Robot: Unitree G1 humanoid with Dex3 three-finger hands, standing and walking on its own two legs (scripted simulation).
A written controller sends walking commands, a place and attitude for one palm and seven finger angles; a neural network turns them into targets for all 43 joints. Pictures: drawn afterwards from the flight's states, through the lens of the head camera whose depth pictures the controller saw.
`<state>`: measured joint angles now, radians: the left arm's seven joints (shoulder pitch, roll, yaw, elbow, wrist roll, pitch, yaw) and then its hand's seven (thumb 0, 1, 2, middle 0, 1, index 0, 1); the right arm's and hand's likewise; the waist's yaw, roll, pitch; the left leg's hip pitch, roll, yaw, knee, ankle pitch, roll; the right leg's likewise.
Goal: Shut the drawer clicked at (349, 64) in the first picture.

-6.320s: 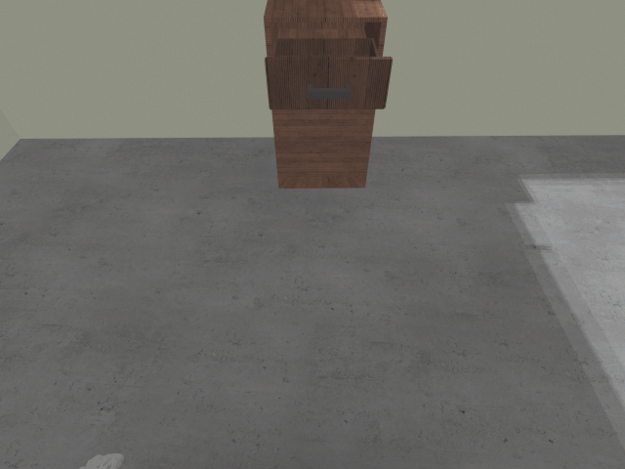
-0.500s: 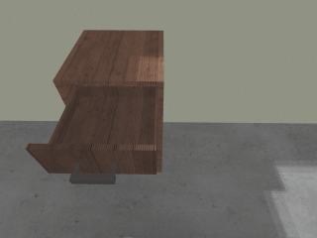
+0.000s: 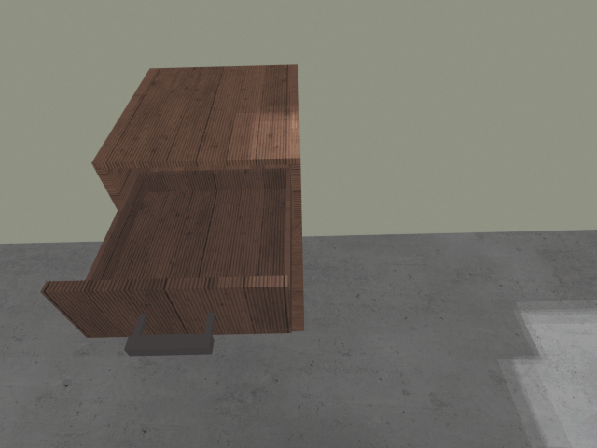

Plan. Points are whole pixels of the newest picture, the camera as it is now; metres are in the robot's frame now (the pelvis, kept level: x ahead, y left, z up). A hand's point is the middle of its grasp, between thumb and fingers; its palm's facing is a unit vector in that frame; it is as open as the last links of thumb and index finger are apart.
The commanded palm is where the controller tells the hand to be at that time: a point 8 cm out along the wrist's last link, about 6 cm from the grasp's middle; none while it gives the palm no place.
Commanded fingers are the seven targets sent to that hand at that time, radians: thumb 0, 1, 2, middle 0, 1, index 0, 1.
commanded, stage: come to a stop and stand still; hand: left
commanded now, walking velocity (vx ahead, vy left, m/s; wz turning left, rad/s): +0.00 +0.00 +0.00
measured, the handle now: (173, 332) +0.31 +0.24 -0.08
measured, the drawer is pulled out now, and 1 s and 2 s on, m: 0.30 0.30 0.27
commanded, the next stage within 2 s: look again from close up in 0.26 s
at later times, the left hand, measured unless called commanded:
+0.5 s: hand out of the picture +0.07 +0.20 -0.17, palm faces +0.00 -0.98 -0.22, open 7.3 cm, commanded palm none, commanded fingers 0.00 0.90 0.90 -0.20 -0.30 -0.20 -0.30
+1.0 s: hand out of the picture +0.07 +0.22 -0.14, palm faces +0.16 -0.96 -0.24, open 7.2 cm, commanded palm +0.13 +0.24 -0.06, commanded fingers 0.00 0.90 0.90 -0.30 -0.41 -0.30 -0.41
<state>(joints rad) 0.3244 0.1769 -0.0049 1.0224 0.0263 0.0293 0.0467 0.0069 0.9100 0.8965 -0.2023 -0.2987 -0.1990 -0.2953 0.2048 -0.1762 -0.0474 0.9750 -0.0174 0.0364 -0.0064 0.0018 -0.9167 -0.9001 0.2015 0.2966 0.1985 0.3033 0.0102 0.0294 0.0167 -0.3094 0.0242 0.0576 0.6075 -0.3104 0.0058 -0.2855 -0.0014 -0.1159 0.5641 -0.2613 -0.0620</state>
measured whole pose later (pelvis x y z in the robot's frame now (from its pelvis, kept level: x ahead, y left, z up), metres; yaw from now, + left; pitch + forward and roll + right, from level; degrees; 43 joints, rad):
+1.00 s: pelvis +0.03 +0.03 +0.01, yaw +0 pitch -1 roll +0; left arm 0.49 0.17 -0.02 0.61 -0.07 0.07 0.12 0.04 0.96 0.90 -0.21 -0.31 -0.21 -0.30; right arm 0.32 -0.17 0.01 0.98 0.02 -0.12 -0.04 0.01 -0.93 -0.90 0.20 0.30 0.20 0.30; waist 0.03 -0.02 0.02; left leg -0.17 -0.03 0.08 0.48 -0.29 0.05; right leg -0.23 -0.04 -0.08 0.52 -0.28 -0.01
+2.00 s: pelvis +0.00 +0.00 -0.07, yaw +1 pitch +13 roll -1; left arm 0.74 0.17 0.10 -0.19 -0.26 -0.48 -0.21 0.02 0.90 0.90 -1.11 -1.28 -1.11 -1.28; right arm 0.22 -0.23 -0.06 0.54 0.05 -0.23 -0.06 0.02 -0.91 -0.90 0.20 0.30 0.20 0.30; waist 0.01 0.03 -0.14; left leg -0.81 0.02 0.00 1.11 -0.52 0.01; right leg -0.81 -0.01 -0.14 1.07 -0.48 -0.06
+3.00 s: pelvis +0.01 +0.02 -0.07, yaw +1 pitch +13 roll -2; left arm 0.86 0.16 0.00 -0.40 -0.19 -0.40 -0.12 0.02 0.90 0.90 -1.40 -1.60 -1.40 -1.60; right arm 0.23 -0.20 -0.01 0.43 0.05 -0.15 -0.03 0.02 -0.90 -0.90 0.20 0.30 0.20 0.30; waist 0.03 0.04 -0.16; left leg -0.80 0.01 0.00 1.12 -0.54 0.03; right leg -0.79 -0.02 -0.14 1.06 -0.49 -0.05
